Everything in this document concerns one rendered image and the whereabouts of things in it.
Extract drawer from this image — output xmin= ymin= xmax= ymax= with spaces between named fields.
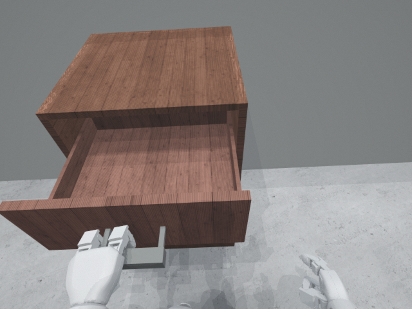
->
xmin=0 ymin=111 xmax=251 ymax=250

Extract robot left hand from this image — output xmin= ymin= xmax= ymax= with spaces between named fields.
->
xmin=66 ymin=225 xmax=136 ymax=307

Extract robot right hand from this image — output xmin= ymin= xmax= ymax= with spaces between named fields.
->
xmin=299 ymin=253 xmax=350 ymax=309

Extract handle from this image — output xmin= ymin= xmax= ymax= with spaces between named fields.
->
xmin=101 ymin=226 xmax=167 ymax=270

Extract cabinet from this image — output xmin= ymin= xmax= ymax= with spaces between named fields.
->
xmin=36 ymin=26 xmax=248 ymax=249

